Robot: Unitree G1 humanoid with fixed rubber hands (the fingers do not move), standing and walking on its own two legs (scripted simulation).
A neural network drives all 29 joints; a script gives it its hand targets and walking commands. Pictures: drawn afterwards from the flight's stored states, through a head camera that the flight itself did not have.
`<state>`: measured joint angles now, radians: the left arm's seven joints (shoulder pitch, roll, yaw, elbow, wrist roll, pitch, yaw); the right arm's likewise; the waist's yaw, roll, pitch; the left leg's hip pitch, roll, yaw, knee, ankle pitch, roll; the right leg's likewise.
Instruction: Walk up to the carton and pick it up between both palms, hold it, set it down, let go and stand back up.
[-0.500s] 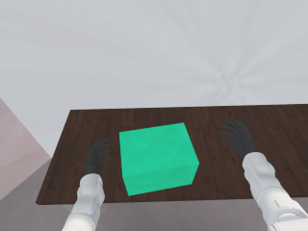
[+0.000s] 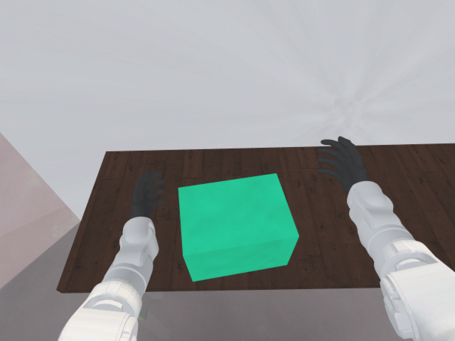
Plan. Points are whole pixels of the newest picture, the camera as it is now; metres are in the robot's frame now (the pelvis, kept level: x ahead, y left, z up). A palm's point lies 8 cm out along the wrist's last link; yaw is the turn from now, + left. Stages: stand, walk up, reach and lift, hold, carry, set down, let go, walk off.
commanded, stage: reach and lift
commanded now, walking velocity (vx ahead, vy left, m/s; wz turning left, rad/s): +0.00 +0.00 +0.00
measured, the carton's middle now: (234, 227) +0.40 +0.01 -0.13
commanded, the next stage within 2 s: none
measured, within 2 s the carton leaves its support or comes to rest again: neither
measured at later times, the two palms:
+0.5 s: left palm (145, 233) +0.34 +0.20 -0.05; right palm (347, 190) +0.41 -0.22 +0.00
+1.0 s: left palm (153, 237) +0.36 +0.19 -0.09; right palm (327, 211) +0.41 -0.20 -0.08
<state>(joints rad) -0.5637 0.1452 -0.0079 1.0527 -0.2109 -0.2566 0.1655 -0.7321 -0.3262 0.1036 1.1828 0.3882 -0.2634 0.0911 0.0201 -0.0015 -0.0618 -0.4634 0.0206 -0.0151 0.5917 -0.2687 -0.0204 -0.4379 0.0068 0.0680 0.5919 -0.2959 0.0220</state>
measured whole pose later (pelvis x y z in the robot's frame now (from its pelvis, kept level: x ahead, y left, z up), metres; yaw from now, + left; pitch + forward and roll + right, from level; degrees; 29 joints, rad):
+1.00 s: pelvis -0.02 -0.02 -0.05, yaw +1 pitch +32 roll +2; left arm -0.77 0.16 0.08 1.47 -0.23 -0.67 0.08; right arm -0.84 -0.28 0.16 1.41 0.29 -0.60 0.02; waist 0.04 -0.01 -0.23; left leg -1.08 0.02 -0.02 0.79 -0.27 -0.04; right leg -1.09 0.01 0.07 0.86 -0.33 0.01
